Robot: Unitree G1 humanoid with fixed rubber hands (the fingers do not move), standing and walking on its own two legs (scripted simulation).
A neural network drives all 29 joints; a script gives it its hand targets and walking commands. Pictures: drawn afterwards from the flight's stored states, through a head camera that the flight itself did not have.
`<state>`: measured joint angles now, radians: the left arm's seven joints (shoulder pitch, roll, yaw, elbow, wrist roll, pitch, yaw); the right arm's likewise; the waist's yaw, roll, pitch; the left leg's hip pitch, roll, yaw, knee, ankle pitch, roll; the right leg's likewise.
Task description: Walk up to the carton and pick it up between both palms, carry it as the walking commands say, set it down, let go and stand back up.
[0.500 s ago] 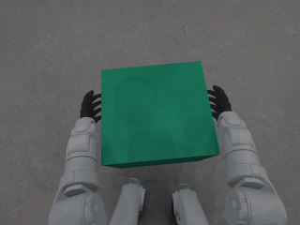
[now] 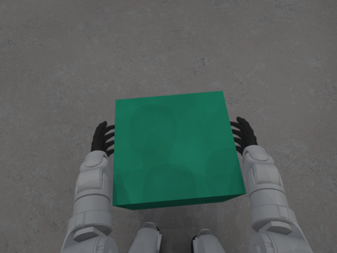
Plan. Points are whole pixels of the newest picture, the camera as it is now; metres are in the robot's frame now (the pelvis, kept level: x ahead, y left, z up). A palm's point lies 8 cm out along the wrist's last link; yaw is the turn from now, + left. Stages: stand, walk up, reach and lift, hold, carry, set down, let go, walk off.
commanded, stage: reach and lift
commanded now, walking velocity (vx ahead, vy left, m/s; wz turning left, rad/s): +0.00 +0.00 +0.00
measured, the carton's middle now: (173, 155) +0.39 +0.03 -0.12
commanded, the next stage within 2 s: none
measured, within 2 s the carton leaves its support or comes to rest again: neither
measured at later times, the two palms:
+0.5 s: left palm (86, 150) +0.34 +0.21 +0.03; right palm (260, 144) +0.37 -0.15 +0.03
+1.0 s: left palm (70, 144) +0.32 +0.21 +0.10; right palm (278, 139) +0.36 -0.15 +0.10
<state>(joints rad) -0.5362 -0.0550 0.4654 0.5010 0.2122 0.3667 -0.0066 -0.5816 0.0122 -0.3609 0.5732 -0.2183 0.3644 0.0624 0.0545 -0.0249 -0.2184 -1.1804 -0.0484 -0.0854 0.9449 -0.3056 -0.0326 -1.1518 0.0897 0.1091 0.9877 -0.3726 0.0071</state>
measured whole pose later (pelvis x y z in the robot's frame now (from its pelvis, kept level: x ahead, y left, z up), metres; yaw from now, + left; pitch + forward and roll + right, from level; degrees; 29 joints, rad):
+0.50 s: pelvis +0.02 +0.00 +0.05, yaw +0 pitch +19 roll +0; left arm -0.39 -0.08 0.43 0.42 0.24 0.43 -0.05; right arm -0.44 0.06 -0.36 0.49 -0.27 0.42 0.09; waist 0.07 -0.02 -0.15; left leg -0.76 -0.03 -0.09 0.64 -0.22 -0.02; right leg -0.74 0.07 0.12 0.68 -0.28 0.00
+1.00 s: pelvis +0.03 +0.00 +0.08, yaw +0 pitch +5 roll +0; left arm -0.31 -0.09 0.38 0.35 0.27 0.55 -0.05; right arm -0.33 0.07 -0.33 0.41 -0.28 0.53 0.11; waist 0.07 -0.01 -0.08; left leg -0.31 -0.02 -0.09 0.37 -0.14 -0.02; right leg -0.28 0.05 0.13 0.40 -0.20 -0.01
